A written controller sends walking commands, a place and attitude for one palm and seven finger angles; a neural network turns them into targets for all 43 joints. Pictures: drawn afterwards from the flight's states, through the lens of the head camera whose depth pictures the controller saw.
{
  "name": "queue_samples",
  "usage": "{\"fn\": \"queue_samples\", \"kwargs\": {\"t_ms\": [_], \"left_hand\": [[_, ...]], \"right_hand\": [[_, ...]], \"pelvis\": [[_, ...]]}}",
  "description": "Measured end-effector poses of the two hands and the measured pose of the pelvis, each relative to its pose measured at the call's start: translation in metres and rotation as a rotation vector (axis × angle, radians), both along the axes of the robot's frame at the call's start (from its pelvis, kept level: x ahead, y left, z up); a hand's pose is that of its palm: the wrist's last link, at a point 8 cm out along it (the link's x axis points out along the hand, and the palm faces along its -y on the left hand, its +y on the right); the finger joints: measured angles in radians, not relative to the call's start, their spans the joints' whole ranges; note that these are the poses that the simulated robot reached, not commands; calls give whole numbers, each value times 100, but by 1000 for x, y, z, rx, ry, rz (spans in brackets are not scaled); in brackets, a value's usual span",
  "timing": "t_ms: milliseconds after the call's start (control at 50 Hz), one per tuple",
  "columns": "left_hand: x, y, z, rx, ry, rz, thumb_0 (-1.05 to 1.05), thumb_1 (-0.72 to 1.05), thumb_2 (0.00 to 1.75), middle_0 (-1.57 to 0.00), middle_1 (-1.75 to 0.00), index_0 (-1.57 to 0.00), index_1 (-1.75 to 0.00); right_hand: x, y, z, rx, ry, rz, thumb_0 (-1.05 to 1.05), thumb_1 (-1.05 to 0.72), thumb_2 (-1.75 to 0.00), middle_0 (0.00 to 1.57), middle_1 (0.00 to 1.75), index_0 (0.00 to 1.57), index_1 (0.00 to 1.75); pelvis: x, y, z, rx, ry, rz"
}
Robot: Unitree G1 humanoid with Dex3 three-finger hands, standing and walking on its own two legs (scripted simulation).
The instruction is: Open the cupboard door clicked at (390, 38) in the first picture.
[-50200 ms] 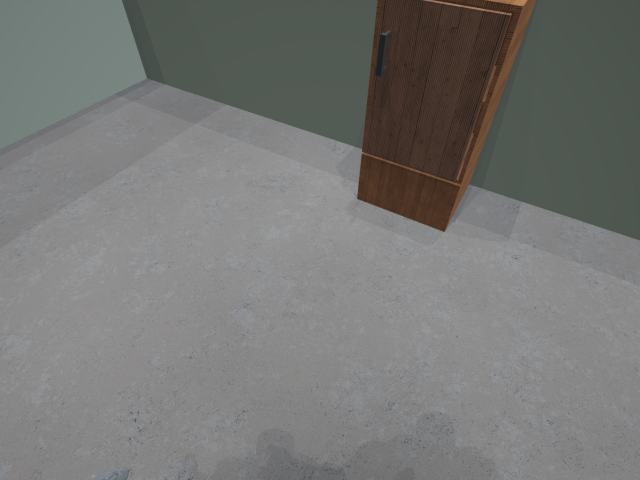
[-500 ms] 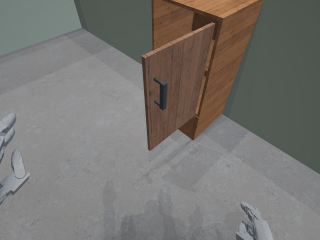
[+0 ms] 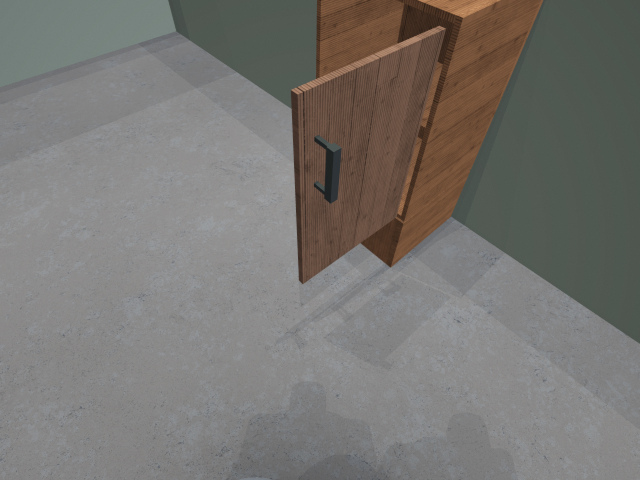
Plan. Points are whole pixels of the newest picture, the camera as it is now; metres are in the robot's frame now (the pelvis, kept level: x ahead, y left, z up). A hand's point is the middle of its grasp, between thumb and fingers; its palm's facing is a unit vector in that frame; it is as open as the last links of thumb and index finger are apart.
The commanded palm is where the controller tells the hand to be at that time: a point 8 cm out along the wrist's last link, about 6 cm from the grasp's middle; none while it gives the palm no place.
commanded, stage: let the arm hang, fingers relaxed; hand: left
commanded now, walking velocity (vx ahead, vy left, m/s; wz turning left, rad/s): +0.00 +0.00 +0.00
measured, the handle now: (325, 169) +0.67 +0.04 -0.05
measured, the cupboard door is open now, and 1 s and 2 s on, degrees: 88 88 88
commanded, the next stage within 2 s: look to check the result in 0.58 s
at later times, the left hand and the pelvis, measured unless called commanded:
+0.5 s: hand out of the picture +0.05 +0.17 -0.17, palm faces +0.03 -0.98 -0.21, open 7.3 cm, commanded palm none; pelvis +0.01 -0.01 +0.00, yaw +0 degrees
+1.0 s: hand out of the picture +0.03 +0.16 -0.17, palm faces +0.05 -0.98 -0.21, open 7.4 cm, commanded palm none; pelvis +0.03 -0.01 +0.00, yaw +0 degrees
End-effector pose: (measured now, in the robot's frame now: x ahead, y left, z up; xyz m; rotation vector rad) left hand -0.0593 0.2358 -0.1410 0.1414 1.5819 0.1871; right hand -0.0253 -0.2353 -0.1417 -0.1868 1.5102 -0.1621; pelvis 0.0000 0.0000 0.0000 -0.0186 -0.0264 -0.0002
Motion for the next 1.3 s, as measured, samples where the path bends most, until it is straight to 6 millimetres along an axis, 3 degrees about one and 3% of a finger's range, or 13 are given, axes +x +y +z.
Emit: {"fn": "queue_samples", "kwargs": {"t_ms": [120, 280, 440, 560, 920, 1300], "left_hand": [[7, 9, 4, 39, -11, 2, 1, 92, 89, -20, -30, -20, -30], [59, 3, 3, 40, -152, -25, 1, 91, 89, -20, -30, -20, -30], [96, -14, 1, 12, -242, -43, 1, 92, 89, -20, -30, -20, -30], [98, -16, 1, 7, -227, -43, 1, 93, 89, -20, -30, -20, -30], [77, -24, 2, 7, -144, -8, 1, 91, 89, -20, -30, -20, -30], [101, -22, 5, 22, -201, -26, 1, 91, 89, -20, -30, -20, -30]], "right_hand": [[-6, 16, -7, 43, 7, -24, 0, -91, -90, 20, 30, 20, 30], [17, 28, -12, 80, -63, -24, 0, -91, -90, 20, 30, 20, 30], [32, 18, -10, 58, -94, -21, 1, -92, -90, 20, 30, 21, 30], [38, 12, -8, 50, -98, -21, 1, -92, -90, 20, 30, 20, 30], [54, 3, -7, 43, -84, 1, 0, -91, -90, 20, 30, 20, 30], [72, -9, -4, 31, -126, 12, 0, -91, -90, 20, 30, 20, 30]], "pelvis": [[1, 0, 0, 3, -2, 0], [5, 0, 0, 13, -4, -1], [11, -3, 1, 17, -9, -1], [15, -7, 2, 16, -7, -1], [27, -13, 3, 16, -7, 2], [32, -19, 4, 17, -11, 2]]}}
